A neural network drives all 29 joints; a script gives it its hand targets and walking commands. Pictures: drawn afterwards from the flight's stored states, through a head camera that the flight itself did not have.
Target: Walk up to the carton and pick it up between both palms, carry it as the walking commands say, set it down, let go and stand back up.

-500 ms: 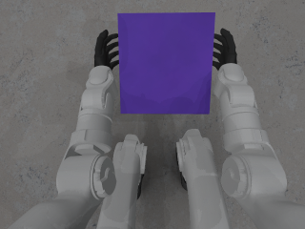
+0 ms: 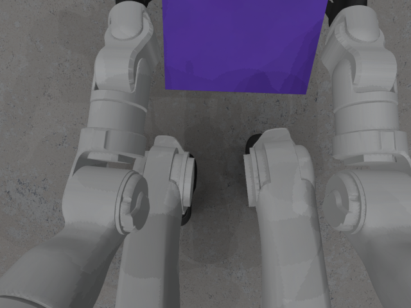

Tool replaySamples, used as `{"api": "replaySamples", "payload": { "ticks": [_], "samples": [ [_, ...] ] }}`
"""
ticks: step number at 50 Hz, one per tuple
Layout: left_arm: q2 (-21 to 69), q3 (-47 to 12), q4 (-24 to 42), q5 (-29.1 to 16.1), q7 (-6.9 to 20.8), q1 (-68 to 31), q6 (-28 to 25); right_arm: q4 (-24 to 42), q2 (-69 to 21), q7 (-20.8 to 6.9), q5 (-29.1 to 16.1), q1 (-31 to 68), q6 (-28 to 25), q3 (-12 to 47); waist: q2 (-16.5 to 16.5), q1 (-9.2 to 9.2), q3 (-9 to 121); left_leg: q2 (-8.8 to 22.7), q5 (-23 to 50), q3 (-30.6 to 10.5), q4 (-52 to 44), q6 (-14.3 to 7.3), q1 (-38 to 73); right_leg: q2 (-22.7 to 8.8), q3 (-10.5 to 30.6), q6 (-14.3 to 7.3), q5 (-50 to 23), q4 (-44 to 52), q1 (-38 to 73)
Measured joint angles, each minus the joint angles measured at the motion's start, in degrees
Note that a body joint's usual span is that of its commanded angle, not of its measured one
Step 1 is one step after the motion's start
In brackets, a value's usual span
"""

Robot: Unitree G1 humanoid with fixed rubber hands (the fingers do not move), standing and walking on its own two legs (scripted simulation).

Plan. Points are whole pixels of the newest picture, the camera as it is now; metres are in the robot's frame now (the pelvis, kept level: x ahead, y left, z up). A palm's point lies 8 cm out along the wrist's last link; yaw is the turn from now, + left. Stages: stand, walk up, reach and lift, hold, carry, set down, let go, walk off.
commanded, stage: set down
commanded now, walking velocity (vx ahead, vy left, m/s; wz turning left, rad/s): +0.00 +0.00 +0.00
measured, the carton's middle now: (233, 9) +0.54 -0.05 -0.22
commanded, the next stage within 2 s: none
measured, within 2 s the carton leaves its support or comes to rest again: neither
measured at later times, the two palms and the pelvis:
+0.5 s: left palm (137, 4) +0.55 +0.10 -0.18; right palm out of the picture +0.54 -0.19 -0.19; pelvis +0.01 -0.01 -0.04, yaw +1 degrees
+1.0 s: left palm (139, 4) +0.55 +0.10 -0.19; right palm out of the picture +0.54 -0.20 -0.19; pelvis +0.02 +0.00 -0.04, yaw +2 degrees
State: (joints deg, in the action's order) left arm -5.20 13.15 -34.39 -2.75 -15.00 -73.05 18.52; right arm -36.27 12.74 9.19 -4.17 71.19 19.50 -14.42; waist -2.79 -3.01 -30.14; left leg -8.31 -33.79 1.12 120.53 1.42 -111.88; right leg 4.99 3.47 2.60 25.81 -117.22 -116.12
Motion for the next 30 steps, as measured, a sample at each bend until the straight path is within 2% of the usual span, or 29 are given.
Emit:
{"api": "replaySamples", "payload": {
  "ticks": [3,5,8,11,15,18,21,30],
  "samples": [
    [1.0,5.7,-8.9,4.3,1.7,-4.5,-2.5,-8.1,0.0,-0.9,3.6,4.7,-1.3,-2.4,0.0,0.09,2.5,0.0,0.3,0.1,0.7,0.1,-1.9,0.1,0.0,-0.2,-0.4,-0.7,-2.0],
    [1.8,8.7,-12.6,6.6,2.4,-5.0,-3.0,-12.4,0.0,-1.7,5.8,5.9,-1.4,-3.1,0.2,0.41,6.5,0.0,0.5,0.0,1.1,0.3,-5.1,0.2,-0.2,-0.3,-0.8,-1.1,-5.3],
    [2.0,8.8,-11.6,5.5,2.3,-3.5,-3.5,-12.7,-0.2,-2.3,7.0,5.8,-1.8,-2.8,0.6,0.35,8.0,-0.1,0.3,-0.2,1.7,0.9,-7.1,0.0,-0.4,-0.7,-0.7,-1.9,-7.6],
    [2.0,8.8,-9.7,5.0,2.2,-3.3,-4.7,-12.1,0.0,-2.3,6.2,7.0,-2.6,-2.5,0.8,0.19,5.2,-0.4,0.1,-0.7,2.5,1.3,-7.2,-0.3,-1.0,-1.1,-0.5,-2.6,-7.6],
    [-1.8,4.0,-13.3,2.8,2.9,-7.2,-3.4,-13.7,3.8,-3.1,3.2,9.9,-2.6,2.2,-0.2,0.97,-0.1,-0.4,-0.8,-0.6,3.9,1.6,-5.5,-0.2,-1.1,-1.3,0.2,-4.2,-6.2],
    [-3.3,1.1,-12.1,-0.2,1.3,-5.9,-2.6,-13.3,3.8,-2.5,1.1,9.7,-2.6,4.5,-0.9,-0.12,0.0,-1.1,-1.5,-0.3,5.1,1.5,-5.9,-0.9,-1.0,-1.4,1.4,-5.9,-6.5],
    [-3.6,1.9,-12.8,-1.6,1.6,-5.5,-2.7,-14.9,2.7,-1.8,1.4,10.0,-3.3,3.9,-0.5,-0.79,0.2,-1.2,-2.3,0.1,6.2,1.4,-5.7,-0.9,-0.7,-1.3,2.3,-7.2,-6.5],
    [-3.8,0.7,-16.5,-1.3,1.7,-7.0,-4.6,-17.2,3.3,-3.1,2.0,10.0,-5.2,2.4,-0.3,-0.60,0.3,-1.5,-1.3,0.3,7.5,0.7,-6.9,-1.1,-0.6,-0.4,1.7,-7.9,-6.7]
  ]
}}
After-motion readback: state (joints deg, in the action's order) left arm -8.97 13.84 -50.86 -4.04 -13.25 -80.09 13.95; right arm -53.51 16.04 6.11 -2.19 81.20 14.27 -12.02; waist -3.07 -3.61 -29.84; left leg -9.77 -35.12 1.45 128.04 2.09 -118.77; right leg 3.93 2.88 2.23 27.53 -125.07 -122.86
